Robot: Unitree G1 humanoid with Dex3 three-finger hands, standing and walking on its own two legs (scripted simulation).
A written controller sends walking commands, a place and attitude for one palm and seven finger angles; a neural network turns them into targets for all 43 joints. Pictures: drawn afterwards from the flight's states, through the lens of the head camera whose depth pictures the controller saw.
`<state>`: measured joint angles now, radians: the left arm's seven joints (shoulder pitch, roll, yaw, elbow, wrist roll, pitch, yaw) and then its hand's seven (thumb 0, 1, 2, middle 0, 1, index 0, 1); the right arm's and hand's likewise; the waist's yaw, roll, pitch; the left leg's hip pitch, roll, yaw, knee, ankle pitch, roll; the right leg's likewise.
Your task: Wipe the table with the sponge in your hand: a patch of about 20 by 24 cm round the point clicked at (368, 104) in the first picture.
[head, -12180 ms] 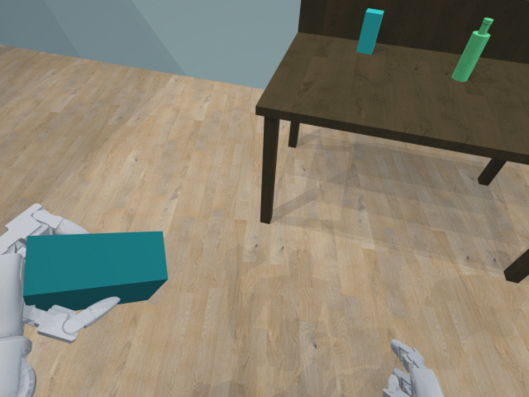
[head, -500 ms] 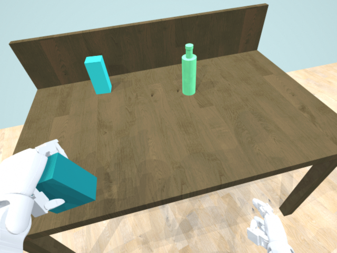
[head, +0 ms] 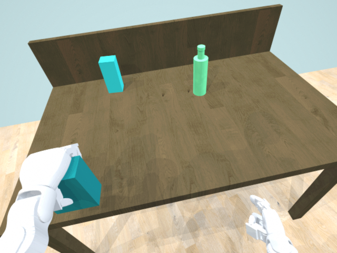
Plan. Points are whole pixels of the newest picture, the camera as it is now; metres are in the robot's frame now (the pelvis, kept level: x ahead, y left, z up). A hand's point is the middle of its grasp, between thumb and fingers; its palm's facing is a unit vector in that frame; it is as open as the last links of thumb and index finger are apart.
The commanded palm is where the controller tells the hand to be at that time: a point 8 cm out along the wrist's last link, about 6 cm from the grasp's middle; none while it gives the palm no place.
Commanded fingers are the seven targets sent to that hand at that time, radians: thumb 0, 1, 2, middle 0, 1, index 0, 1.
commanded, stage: turn the palm down, sponge in hand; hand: left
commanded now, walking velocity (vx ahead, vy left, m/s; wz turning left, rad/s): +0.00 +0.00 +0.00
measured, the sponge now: (72, 190) +0.22 +0.28 +0.04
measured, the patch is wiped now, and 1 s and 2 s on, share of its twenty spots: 0.00 0.00 0.00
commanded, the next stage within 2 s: move the sponge above the wiping area in 0.42 s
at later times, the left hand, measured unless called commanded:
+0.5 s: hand (66, 177) +0.22 +0.28 +0.09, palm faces +0.01 -0.07 -1.00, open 10.0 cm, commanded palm +0.19 +0.27 +0.16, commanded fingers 0.00 0.10 1.30 -1.20 -1.60 -1.20 -1.60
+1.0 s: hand (71, 175) +0.24 +0.28 +0.07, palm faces -0.03 -0.07 -1.00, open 10.0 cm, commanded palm +0.22 +0.28 +0.13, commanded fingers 0.00 0.10 1.30 -1.20 -1.60 -1.20 -1.60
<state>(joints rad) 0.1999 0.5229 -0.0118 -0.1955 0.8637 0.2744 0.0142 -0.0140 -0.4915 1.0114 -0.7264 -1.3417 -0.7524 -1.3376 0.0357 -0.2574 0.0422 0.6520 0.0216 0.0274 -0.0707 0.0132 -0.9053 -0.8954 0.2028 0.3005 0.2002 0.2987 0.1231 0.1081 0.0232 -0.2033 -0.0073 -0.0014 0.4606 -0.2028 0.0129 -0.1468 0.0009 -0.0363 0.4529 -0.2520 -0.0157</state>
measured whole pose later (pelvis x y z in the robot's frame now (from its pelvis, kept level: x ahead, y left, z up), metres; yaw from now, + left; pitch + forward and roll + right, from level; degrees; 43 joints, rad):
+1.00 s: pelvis +0.00 +0.00 +0.00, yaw +0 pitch -2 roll +0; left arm 0.11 0.48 -0.04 -0.02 0.92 0.25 0.05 -0.01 -0.49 1.01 -0.73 -1.34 -0.75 -1.34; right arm 0.03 -0.26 0.02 0.69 0.03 0.02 -0.07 0.01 -0.91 -0.90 0.20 0.30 0.20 0.30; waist 0.12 0.10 0.02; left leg -0.20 0.00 0.00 0.44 -0.19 0.01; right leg -0.15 0.01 -0.03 0.44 -0.24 -0.02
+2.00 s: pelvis +0.01 -0.01 +0.00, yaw -1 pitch +1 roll +0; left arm 0.03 0.44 -0.04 0.19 0.96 0.22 0.13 -0.01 -0.49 1.01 -0.72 -1.34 -0.75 -1.33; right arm 0.07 -0.26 -0.02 0.70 0.04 0.03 -0.07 0.01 -0.91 -0.90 0.20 0.30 0.20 0.30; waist 0.09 0.08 -0.02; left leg -0.27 0.01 0.00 0.49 -0.23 0.00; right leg -0.22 0.02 -0.03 0.49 -0.28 -0.03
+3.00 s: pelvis +0.01 -0.01 +0.00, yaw -1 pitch +1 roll +0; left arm 0.02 0.43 -0.05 0.24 0.97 0.22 0.15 -0.01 -0.49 1.02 -0.72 -1.34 -0.75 -1.33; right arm 0.08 -0.26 -0.02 0.69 0.05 0.03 -0.06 0.01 -0.91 -0.90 0.20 0.30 0.20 0.30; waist 0.09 0.08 -0.03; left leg -0.29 0.01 0.00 0.51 -0.24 0.00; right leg -0.24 0.02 -0.03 0.50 -0.28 -0.03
